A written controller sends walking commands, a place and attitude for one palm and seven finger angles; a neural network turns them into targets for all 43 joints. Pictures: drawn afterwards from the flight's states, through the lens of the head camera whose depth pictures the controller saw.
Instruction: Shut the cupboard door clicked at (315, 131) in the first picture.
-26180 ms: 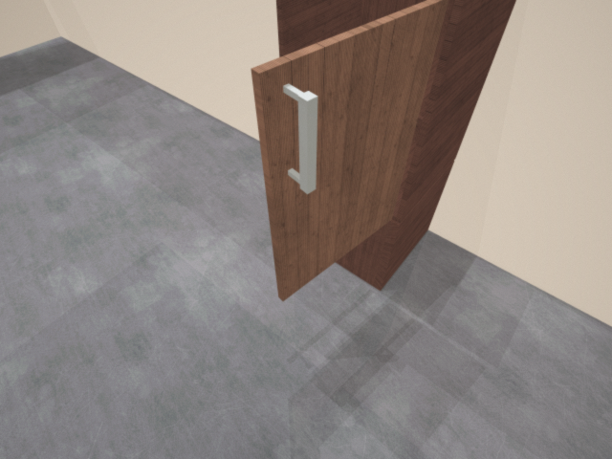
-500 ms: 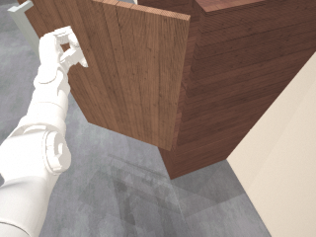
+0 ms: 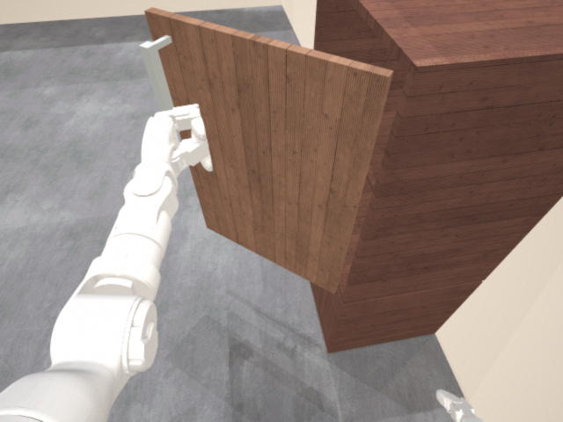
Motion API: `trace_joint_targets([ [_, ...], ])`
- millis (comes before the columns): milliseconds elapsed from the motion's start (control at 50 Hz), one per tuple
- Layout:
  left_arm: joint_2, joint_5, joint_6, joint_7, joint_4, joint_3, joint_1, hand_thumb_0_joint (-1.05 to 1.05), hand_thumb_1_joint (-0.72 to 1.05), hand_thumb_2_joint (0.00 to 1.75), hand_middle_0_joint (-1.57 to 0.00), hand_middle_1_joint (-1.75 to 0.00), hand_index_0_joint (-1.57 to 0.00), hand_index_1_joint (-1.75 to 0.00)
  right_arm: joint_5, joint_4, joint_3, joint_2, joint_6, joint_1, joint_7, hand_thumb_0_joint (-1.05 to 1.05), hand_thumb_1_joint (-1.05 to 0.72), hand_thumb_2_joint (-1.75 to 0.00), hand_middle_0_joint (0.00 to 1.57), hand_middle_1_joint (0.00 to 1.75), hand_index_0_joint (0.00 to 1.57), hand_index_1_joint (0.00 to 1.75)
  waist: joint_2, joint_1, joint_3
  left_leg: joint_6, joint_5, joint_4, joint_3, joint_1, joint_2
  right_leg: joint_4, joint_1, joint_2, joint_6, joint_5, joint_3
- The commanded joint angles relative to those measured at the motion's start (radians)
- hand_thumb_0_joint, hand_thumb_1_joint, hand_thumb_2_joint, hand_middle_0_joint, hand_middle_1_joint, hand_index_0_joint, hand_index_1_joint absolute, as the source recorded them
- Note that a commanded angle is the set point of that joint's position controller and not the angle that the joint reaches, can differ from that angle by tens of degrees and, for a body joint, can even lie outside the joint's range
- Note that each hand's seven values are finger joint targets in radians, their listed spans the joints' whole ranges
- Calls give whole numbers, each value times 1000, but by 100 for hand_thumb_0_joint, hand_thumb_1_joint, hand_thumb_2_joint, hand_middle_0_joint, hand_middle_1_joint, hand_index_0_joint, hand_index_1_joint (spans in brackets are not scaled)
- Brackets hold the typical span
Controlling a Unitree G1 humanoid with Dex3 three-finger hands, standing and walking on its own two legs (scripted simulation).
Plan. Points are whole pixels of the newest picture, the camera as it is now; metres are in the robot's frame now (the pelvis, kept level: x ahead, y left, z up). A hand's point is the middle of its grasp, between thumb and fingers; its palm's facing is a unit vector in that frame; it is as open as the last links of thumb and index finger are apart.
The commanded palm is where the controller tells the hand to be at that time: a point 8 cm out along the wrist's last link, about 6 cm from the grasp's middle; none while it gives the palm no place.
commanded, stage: draw the hand back to the body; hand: left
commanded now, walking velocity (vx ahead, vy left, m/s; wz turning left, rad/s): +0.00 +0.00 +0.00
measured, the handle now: (169, 88) +0.65 +0.20 +0.14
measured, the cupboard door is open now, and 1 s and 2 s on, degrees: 49 49 49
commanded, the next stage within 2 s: step back with the hand held close in 1.64 s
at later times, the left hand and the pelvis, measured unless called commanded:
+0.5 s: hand (152, 186) +0.38 +0.16 +0.17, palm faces +0.03 -1.00 -0.03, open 3.1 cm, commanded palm +0.33 +0.21 +0.17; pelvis +0.00 +0.01 +0.01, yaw -2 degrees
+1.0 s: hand (47, 263) +0.26 +0.24 +0.18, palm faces +0.35 -0.89 -0.29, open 4.1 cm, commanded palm +0.21 +0.28 +0.18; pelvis +0.00 +0.01 +0.02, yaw -1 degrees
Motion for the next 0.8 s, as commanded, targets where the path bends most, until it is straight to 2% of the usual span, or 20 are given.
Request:
trace_joint_targets([
  [0, 195, -11, -74, 21, -159, 31, -616, 0, 90, 90, -130, -150, -130, -150, -6, -51, -32, -130, -33, 103, -9, 0, -90, -90, 20, 30, 20, 30, -64, -69, -248, 35, 138, -38, -39, 251, -25, -101, -77, -8, 38, 303, 59],
  [20, 198, -9, -94, 20, -170, 35, -638, 0, 90, 90, -130, -150, -130, -150, -4, -57, -28, -128, -41, 94, -7, 0, -90, -90, 20, 30, 20, 30, -30, -68, -280, 32, 152, -35, -39, 266, -25, -90, -83, -7, 35, 317, 63],
  [40, 190, -13, -108, 22, -148, 38, -629, 0, 90, 90, -130, -150, -130, -150, -10, -55, -26, -124, -48, 99, -5, 0, -90, -90, 20, 30, 20, 30, -44, -60, -299, 29, 157, -32, -43, 263, -27, -80, -72, -4, 33, 317, 59],
  [120, 306, -2, -154, -3, -203, 158, -357, 0, 90, 90, -130, -150, -130, -150, -11, -100, -28, -130, -49, 95, 4, 0, -90, -90, 20, 30, 20, 30, -15, 37, -455, 23, 273, -34, -31, 280, -25, -33, 58, -4, 21, 435, 56],
  [140, 271, 1, -146, -16, -229, 127, -299, 0, 90, 90, -130, -150, -130, -150, -8, -115, -28, -125, -48, 85, 6, 0, -90, -90, 20, 30, 20, 30, -20, 40, -449, 25, 292, -37, -22, 279, -25, -36, 71, -3, 22, 462, 55],
  [180, 265, 1, -121, -37, -303, 122, -205, 0, 90, 90, -130, -150, -130, -150, -2, -137, -33, -123, -43, 75, 9, 0, -90, -90, 20, 30, 20, 30, -31, 59, -416, 28, 317, -46, -6, 266, -21, -45, 100, -2, 24, 503, 53],
  [220, 245, -28, -87, -55, -384, 119, -123, 0, 90, 90, -130, -150, -130, -150, 9, -157, -34, -127, -36, 53, 7, 0, -90, -90, 20, 30, 20, 30, -103, 61, -350, 35, 305, -68, 0, 253, -17, -72, 115, 0, 33, 512, 50],
  [280, 232, -75, -43, -73, -553, 115, -102, 0, 90, 90, -130, -150, -130, -150, 19, -172, -39, -122, -37, 10, -9, 0, -90, -90, 20, 30, 20, 30, -130, 60, -276, 41, 246, -96, 10, 261, -16, -118, 125, 2, 42, 467, 56],
  [360, 254, -78, -34, -75, -780, 107, -63, 0, 90, 90, -130, -150, -130, -150, 19, -172, -31, -109, -58, -35, -31, 0, -90, -90, 20, 30, 20, 30, -22, 67, -258, 46, 242, -120, 5, 336, -16, -145, 115, 0, 38, 414, 65],
  [400, 200, -69, -19, -81, -851, 38, -4, 0, 90, 90, -130, -150, -130, -150, 21, -174, -27, -99, -66, -55, -37, 0, -90, -90, 20, 30, 20, 30, 57, 60, -228, 43, 242, -126, 3, 369, -14, -151, 101, -2, 33, 378, 58],
  [440, 192, -77, 17, -90, -877, 37, 75, 0, 90, 90, -130, -150, -130, -150, 22, -167, -23, -98, -74, -77, -41, 0, -90, -90, 20, 30, 20, 30, 76, 69, -209, 36, 238, -141, -10, 390, -11, -159, 90, 0, 27, 360, 50],
  [460, 205, -86, 36, -94, -898, 57, 107, 0, 90, 90, -127, -147, -127, -147, 23, -171, -21, -102, -77, -82, -42, 0, -90, -90, 20, 30, 20, 30, 33, 73, -228, 34, 236, -151, -19, 395, -12, -163, 103, 1, 27, 355, 44],
  [480, 181, -95, 62, -106, -909, 40, 162, 0, 90, 90, -124, -144, -124, -144, 25, -178, -20, -100, -79, -103, -44, 0, -90, -90, 20, 30, 20, 30, 38, 80, -218, 32, 236, -157, -17, 400, -11, -166, 107, 0, 26, 353, 42],
  [540, 197, -127, 142, -122, -918, 83, 284, 0, 90, 90, -116, -135, -116, -135, 32, -189, -10, -102, -75, -142, -51, 0, -90, -90, 20, 30, 20, 30, -59, 96, -169, 34, 196, -175, -14, 363, -16, -187, 129, -6, 36, 335, 41],
  [560, 231, -18, 50, -31, -1066, 26, 301, 0, 90, 90, -113, -132, -113, -132, 10, -209, -4, -77, -72, -158, -53, 0, -90, -90, 20, 30, 20, 30, -64, 73, -57, 34, 167, -202, 0, 370, -22, -257, 71, -27, 45, 291, 79],
  [600, 186, -3, 32, 29, -998, 19, 467, 0, 90, 90, -108, -126, -108, -126, 1, -194, 1, -81, -50, -166, -55, 0, -90, -90, 20, 30, 20, 30, -104, 80, -8, 32, 120, -223, -13, 347, -15, -269, 92, -29, 43, 214, 66],
  [640, 211, 12, 21, 56, -1069, 40, 481, 0, 90, 90, -102, -120, -102, -120, -3, -194, 0, -77, -30, -176, -53, 0, -90, -90, 20, 30, 20, 30, -95, 78, -36, 32, 137, -236, -9, 385, -11, -285, 126, -29, 42, 229, 71],
  [740, 238, 36, -12, 98, -1261, 53, 525, 0, 90, 90, -89, -105, -89, -105, -17, -205, 6, -63, -21, -191, -51, 0, -90, -90, 20, 30, 20, 30, 85, 81, -91, 22, 193, -263, -11, 477, -6, -299, 188, -25, 27, 273, 69],
  [760, 261, 46, -19, 107, -1293, 73, 516, 0, 90, 90, -86, -102, -86, -102, -21, -203, 8, -64, -23, -194, -50, 0, -90, -90, 20, 30, 20, 30, 96, 82, -106, 19, 201, -267, -14, 496, -7, -306, 186, -21, 25, 276, 65],
  [780, 236, 46, -19, 112, -1305, 56, 554, 0, 90, 90, -83, -99, -83, -99, -23, -202, 7, -59, -24, -195, -50, 0, -90, -90, 20, 30, 20, 30, 100, 80, -100, 17, 213, -270, -18, 502, -3, -303, 198, -20, 22, 280, 62],
])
